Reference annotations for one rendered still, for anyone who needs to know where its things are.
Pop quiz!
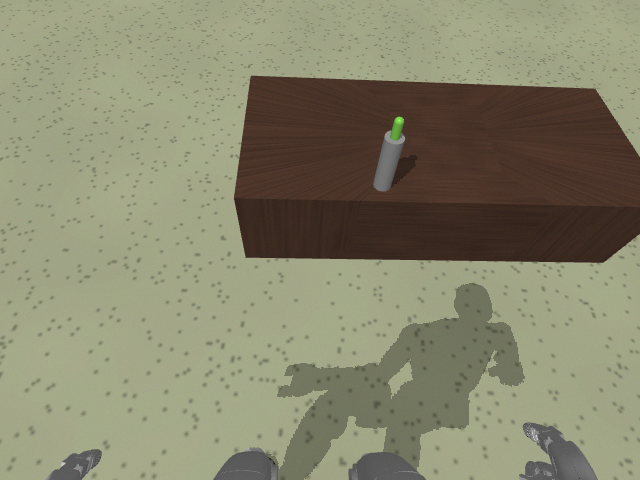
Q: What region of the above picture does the left robot hand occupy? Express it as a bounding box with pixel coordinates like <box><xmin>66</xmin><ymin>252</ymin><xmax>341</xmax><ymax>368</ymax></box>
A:
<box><xmin>46</xmin><ymin>449</ymin><xmax>102</xmax><ymax>480</ymax></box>

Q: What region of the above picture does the right robot hand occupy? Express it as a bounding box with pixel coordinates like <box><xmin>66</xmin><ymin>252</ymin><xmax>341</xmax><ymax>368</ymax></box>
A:
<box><xmin>519</xmin><ymin>423</ymin><xmax>598</xmax><ymax>480</ymax></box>

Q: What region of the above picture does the bottle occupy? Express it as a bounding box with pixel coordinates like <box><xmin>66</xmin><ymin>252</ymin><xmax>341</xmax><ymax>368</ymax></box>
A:
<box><xmin>373</xmin><ymin>116</ymin><xmax>405</xmax><ymax>192</ymax></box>

